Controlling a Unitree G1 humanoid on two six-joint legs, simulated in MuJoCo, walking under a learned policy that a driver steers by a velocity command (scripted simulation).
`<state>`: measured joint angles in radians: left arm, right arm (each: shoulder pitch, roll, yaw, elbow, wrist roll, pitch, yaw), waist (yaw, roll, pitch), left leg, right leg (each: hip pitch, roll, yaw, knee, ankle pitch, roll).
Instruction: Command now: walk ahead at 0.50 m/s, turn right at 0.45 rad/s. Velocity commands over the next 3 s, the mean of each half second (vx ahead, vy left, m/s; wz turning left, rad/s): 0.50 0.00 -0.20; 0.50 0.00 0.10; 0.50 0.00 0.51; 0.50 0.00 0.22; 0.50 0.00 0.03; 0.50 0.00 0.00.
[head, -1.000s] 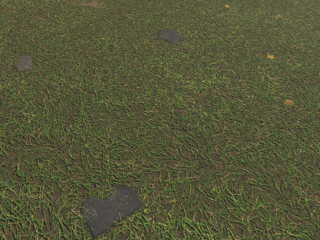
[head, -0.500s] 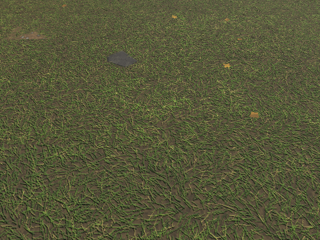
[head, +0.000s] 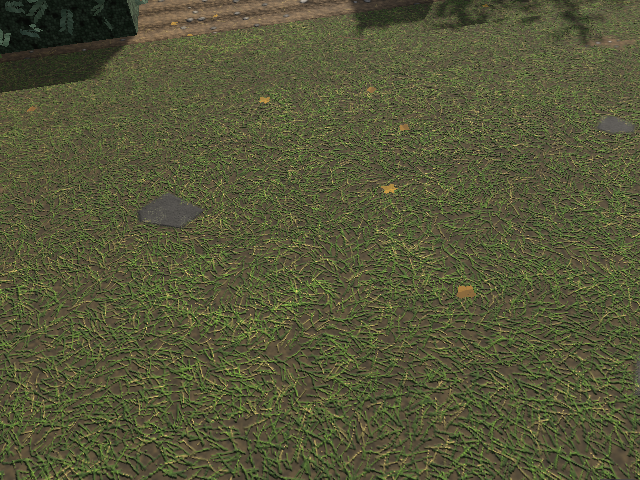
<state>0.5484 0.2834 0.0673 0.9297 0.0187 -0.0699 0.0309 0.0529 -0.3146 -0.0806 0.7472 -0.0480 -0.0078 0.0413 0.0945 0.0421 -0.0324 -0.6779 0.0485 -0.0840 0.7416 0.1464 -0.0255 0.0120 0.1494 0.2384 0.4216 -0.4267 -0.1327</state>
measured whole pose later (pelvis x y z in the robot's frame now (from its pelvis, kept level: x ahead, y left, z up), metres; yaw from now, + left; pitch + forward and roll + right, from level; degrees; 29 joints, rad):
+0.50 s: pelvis +0.30 +0.10 -0.17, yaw -4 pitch +1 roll +2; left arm 0.08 0.21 0.00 0.82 0.04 -0.03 -0.03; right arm 0.51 -0.19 -0.03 1.00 0.00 -0.08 0.01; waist -0.03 -0.05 0.04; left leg -0.16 -0.11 0.03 0.40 -0.26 0.09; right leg -0.71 -0.03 0.01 0.92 -0.05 -0.05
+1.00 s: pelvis +0.53 +0.06 -0.17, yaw +1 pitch -1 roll -1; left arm 0.38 0.24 0.04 0.99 0.01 -0.09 0.01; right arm 0.23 -0.26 -0.06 0.86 -0.03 0.01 0.03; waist 0.01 0.03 0.05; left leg -0.59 0.05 -0.03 0.82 -0.08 0.05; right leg -0.04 0.06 -0.14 0.28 -0.24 -0.07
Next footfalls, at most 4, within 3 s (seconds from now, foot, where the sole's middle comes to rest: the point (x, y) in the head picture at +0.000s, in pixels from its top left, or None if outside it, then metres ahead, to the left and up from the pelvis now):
0.22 left None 0.32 0.17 -0.95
0.70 right None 0.52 -0.01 -0.95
1.16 left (318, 447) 0.67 0.16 -0.95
1.78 right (352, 330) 1.13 0.10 -1.13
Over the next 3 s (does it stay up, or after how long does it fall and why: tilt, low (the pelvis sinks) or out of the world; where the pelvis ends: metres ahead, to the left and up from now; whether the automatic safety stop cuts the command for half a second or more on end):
stays up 1.49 0.30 -0.38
